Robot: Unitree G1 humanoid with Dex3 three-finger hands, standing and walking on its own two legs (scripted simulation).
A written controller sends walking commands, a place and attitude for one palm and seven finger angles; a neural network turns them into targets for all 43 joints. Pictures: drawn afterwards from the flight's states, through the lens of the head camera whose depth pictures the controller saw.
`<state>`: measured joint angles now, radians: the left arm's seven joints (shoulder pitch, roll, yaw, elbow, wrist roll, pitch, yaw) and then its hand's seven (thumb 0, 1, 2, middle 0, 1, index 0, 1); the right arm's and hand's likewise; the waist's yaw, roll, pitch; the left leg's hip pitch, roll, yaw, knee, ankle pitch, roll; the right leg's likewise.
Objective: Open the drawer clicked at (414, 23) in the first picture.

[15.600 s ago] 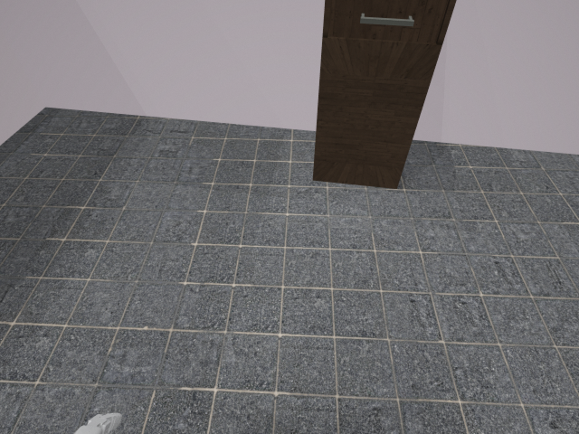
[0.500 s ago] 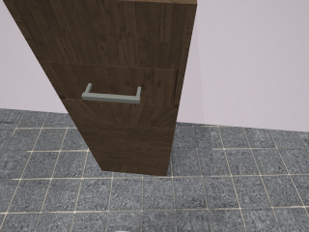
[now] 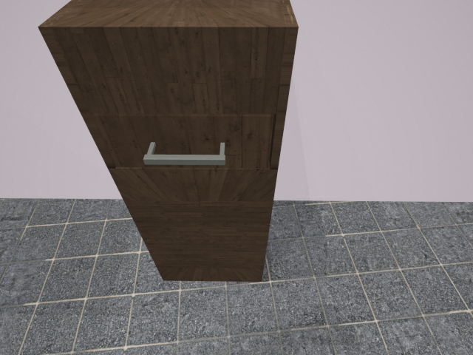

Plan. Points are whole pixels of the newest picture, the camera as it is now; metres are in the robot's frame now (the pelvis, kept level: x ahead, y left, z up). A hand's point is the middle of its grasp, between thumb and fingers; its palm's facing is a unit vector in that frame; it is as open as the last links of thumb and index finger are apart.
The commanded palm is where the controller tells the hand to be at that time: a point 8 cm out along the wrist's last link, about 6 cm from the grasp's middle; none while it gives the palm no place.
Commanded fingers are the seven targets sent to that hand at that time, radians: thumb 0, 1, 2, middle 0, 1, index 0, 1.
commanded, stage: come to a stop and stand still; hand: left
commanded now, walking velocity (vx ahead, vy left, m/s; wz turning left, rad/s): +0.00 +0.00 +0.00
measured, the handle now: (186, 153) +0.52 +0.14 +0.03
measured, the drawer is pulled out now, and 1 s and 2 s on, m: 0.00 0.00 0.00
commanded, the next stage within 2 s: look again from close up in 0.38 s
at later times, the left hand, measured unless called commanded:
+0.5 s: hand out of the picture -0.06 +0.13 -0.18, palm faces +0.03 -0.99 -0.13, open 7.4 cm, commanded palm none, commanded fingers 0.00 0.90 0.90 -0.20 -0.30 -0.20 -0.30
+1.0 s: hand out of the picture -0.03 +0.16 -0.18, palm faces +0.03 -0.98 -0.17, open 7.4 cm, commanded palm none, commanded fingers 0.00 0.90 0.90 -0.20 -0.30 -0.20 -0.30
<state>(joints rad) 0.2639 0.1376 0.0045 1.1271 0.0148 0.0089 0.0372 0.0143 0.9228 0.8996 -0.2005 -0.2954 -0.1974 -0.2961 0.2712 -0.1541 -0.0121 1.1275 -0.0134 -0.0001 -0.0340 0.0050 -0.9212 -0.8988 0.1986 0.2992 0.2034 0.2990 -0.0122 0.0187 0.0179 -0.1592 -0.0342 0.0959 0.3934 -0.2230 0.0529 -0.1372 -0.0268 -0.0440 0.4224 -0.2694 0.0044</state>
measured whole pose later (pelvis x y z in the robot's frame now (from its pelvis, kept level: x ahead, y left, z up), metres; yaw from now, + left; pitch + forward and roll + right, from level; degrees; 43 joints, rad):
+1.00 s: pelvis -0.04 +0.00 +0.00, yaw +1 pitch -2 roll +0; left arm 0.32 0.15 -0.02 1.07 0.01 -0.01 0.03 0.01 0.91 0.90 -0.20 -0.30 -0.20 -0.30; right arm 0.29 -0.16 0.02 1.08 -0.02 -0.01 -0.02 0.01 -0.92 -0.90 0.20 0.30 0.20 0.30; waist -0.01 -0.01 0.00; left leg -0.22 -0.02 0.08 0.45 -0.20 0.05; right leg -0.18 -0.02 -0.06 0.46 -0.24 -0.01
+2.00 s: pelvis -0.01 -0.02 -0.01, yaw +0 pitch -1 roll -1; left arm 0.31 0.16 0.00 1.02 0.02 0.00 0.05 0.02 0.92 0.90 -0.20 -0.30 -0.20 -0.30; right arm 0.20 -0.17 -0.01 1.00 -0.01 0.00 -0.02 0.00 -0.94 -0.90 0.20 0.30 0.20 0.30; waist 0.00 0.03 0.04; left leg -0.31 0.01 0.09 0.54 -0.21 0.06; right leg -0.19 0.04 -0.08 0.49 -0.28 -0.04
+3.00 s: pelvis +0.02 -0.04 +0.00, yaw -1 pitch +0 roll +1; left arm 0.31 0.15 -0.03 1.11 0.01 -0.02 0.03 0.01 0.91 0.90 -0.20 -0.30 -0.20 -0.30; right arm 0.25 -0.16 0.02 1.13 -0.02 -0.03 -0.02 0.01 -0.92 -0.90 0.20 0.30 0.20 0.30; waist 0.00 -0.01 0.01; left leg -0.22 0.00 0.12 0.41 -0.20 0.04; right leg -0.13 0.04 -0.05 0.43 -0.30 -0.06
